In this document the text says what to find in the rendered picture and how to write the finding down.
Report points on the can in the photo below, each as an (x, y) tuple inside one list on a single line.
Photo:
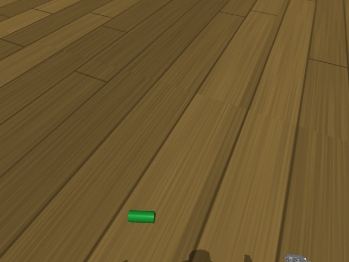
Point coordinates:
[(141, 216)]

